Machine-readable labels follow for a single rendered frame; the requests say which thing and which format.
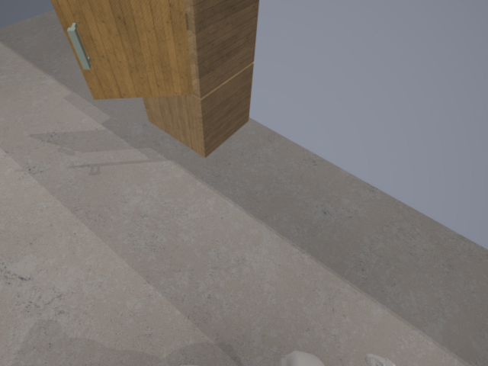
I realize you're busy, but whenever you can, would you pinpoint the handle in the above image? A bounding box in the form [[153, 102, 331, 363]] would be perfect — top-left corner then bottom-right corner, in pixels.
[[67, 23, 91, 69]]

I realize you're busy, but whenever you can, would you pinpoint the cupboard door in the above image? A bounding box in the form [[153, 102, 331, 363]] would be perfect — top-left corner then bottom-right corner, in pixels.
[[50, 0, 193, 100]]

